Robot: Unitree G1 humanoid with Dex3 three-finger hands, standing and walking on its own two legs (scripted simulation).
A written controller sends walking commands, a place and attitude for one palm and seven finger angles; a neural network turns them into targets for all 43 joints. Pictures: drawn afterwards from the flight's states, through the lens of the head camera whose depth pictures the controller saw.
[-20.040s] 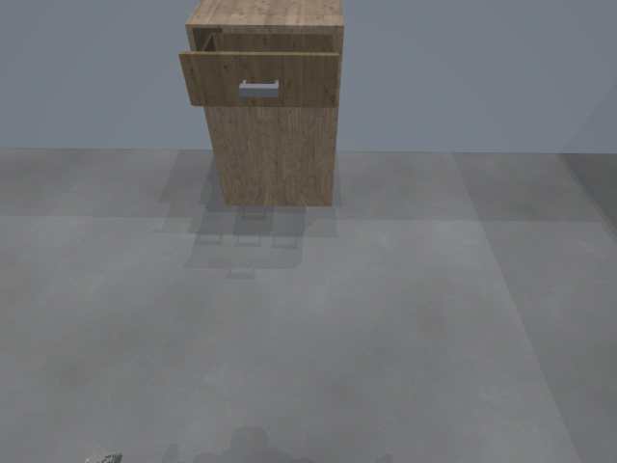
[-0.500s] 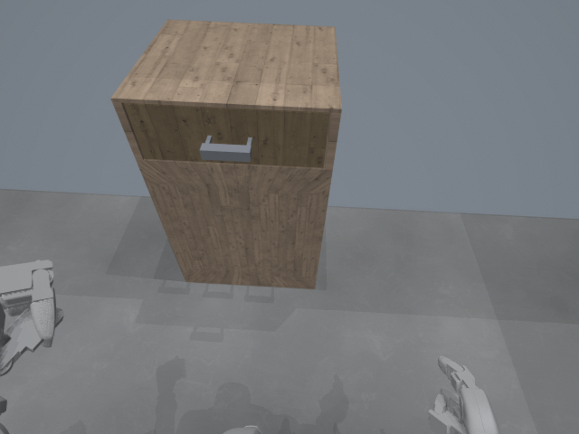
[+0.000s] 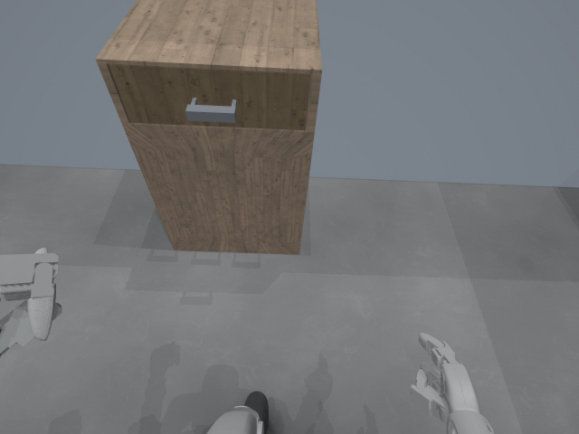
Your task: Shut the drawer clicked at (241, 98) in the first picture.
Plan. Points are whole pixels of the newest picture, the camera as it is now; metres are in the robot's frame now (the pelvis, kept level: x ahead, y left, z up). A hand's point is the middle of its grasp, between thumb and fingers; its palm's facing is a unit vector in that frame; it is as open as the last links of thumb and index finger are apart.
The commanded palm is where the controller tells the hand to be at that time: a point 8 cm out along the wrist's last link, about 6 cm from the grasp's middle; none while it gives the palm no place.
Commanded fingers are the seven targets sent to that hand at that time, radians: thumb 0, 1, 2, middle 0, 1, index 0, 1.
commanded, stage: stop stepping back and stand still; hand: left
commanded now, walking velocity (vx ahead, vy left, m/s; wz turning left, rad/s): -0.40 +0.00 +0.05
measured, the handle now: (213, 108) +0.81 +0.22 -0.04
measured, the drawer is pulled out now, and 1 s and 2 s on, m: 0.00 0.00 0.00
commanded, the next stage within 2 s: let the arm hang, fingers relaxed in 0.84 s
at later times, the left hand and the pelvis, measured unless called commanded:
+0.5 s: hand out of the picture +0.10 +0.26 +0.18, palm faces +0.38 -0.81 -0.45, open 3.2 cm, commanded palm +0.05 +0.30 +0.19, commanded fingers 0.00 0.90 0.90 -1.40 -1.60 -1.40 -1.60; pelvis -0.07 +0.02 +0.01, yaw +0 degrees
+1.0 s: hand out of the picture +0.12 +0.28 +0.11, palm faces +0.29 -0.84 -0.46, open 3.2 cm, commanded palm none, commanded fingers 0.00 0.90 0.90 -1.24 -1.43 -1.24 -1.43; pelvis -0.08 +0.04 +0.00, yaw +2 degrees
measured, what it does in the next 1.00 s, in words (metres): steps on the spot: left foot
